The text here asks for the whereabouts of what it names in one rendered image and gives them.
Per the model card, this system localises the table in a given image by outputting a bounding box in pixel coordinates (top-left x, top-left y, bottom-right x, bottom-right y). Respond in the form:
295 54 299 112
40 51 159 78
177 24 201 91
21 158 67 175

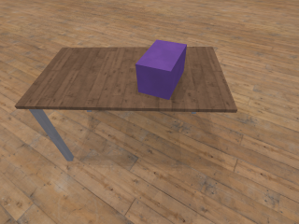
14 47 238 161

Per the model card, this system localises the carton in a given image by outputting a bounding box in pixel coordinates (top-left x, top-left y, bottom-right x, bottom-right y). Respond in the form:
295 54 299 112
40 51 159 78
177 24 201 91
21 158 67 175
135 39 187 100

